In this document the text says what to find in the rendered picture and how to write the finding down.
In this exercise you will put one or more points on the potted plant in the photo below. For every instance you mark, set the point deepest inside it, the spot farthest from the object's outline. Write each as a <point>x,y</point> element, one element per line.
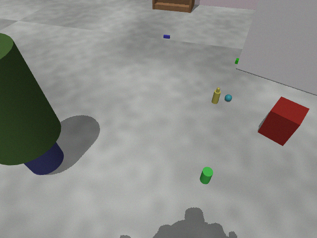
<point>29,128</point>

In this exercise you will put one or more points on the bookshelf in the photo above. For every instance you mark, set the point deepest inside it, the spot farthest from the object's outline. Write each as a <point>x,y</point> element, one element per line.
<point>174,5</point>

